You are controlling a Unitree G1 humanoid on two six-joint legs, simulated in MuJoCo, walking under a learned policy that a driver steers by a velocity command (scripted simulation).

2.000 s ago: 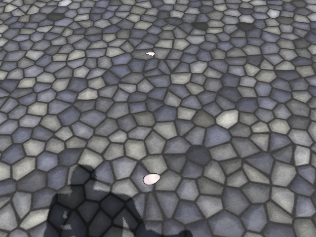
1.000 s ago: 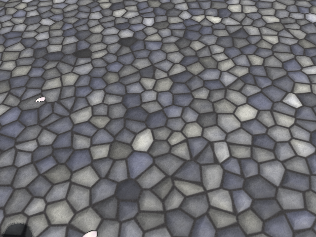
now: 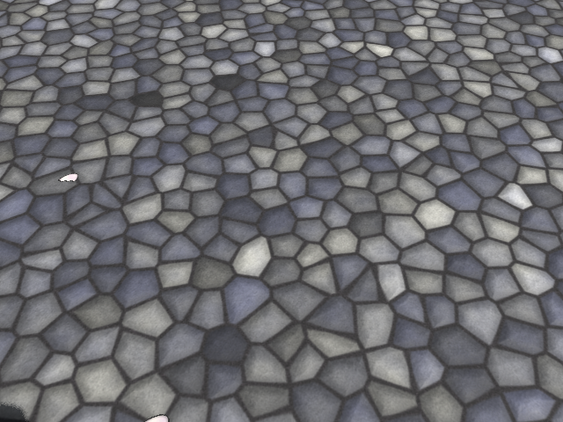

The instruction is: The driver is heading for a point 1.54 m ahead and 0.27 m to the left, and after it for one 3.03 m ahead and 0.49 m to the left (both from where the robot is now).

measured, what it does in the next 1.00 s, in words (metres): walks ahead: right foot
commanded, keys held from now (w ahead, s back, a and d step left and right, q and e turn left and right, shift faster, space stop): no key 0.32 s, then w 0.68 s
